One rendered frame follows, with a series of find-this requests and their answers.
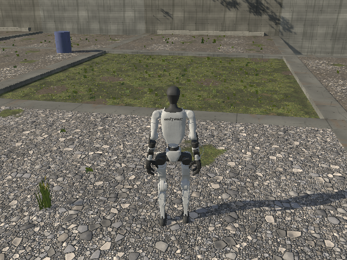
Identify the robot right upper arm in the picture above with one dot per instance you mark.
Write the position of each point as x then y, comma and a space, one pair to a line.
192, 124

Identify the robot right shin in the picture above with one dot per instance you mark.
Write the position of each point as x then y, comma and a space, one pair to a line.
186, 198

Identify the robot left forearm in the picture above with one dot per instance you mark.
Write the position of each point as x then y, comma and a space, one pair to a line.
151, 148

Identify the left robot hand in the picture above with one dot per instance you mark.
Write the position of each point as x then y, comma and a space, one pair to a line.
148, 166

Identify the right robot hand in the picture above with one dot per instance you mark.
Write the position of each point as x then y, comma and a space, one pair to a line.
197, 168

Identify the robot left upper arm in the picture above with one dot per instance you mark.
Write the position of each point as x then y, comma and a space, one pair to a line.
154, 124

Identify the robot right thigh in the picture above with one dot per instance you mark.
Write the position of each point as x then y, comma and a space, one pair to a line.
186, 158

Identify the robot right forearm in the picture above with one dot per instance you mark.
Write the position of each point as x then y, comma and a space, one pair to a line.
195, 148

